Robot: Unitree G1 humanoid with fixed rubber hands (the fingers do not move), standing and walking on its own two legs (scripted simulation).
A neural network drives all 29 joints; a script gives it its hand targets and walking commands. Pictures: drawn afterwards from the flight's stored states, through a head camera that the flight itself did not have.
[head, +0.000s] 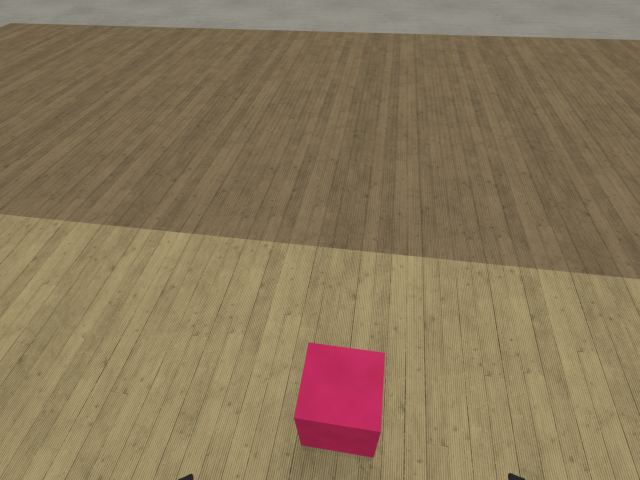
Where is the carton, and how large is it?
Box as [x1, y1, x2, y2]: [294, 343, 384, 457]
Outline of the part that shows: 308,343 294,415 301,444 373,457 380,432 384,353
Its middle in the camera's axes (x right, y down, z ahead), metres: +0.06 +0.46 +1.08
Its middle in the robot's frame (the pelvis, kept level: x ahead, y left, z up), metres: +0.44 +0.00 -0.64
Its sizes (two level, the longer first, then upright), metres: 0.210 0.200 0.250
